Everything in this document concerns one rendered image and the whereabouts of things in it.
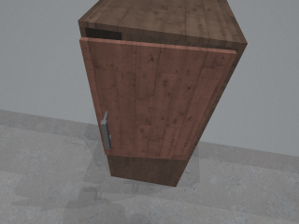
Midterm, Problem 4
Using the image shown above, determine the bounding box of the handle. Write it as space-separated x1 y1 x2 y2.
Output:
100 111 112 150

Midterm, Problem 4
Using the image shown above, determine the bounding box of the cupboard door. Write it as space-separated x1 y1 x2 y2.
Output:
79 36 237 161

